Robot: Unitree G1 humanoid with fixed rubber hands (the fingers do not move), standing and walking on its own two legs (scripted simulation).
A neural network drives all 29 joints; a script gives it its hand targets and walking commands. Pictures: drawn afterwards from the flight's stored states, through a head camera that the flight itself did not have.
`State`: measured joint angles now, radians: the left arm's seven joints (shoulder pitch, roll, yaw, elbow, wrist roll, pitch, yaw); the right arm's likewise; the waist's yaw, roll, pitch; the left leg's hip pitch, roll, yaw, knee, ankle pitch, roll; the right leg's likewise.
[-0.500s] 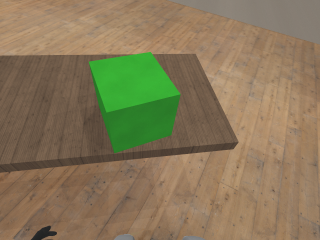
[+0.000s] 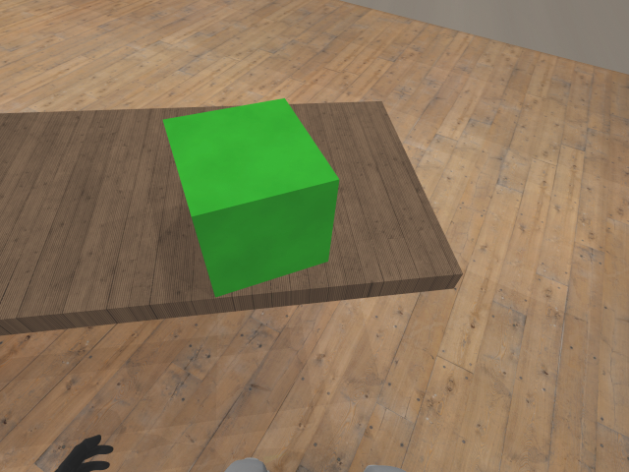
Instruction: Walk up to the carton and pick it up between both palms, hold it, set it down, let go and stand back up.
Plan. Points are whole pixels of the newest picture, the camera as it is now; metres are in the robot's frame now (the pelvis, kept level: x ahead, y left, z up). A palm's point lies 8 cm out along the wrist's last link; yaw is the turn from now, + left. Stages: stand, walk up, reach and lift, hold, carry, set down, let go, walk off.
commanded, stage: walk up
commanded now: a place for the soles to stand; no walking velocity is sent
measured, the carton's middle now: (250, 195) +0.51 +0.13 +0.04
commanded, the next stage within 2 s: none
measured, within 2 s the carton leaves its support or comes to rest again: neither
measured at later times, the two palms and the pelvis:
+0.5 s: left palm out of the picture +0.10 +0.30 -0.09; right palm out of the picture +0.07 -0.35 -0.07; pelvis +0.00 -0.02 +0.00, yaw +1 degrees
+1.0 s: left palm out of the picture +0.10 +0.30 -0.09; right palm out of the picture +0.08 -0.35 -0.07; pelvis +0.00 -0.02 +0.00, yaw +2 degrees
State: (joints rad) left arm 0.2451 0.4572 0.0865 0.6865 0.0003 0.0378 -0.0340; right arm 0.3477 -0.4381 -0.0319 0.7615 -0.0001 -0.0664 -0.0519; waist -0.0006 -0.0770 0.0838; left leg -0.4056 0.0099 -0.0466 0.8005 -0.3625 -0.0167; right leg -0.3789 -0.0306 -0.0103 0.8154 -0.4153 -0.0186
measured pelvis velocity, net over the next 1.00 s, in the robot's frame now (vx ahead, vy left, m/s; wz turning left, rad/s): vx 0.00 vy -0.02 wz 0.03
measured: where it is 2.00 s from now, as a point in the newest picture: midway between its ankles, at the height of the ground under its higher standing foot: outside the picture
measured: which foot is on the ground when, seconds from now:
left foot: down 0.00-1.00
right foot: down 0.00-1.00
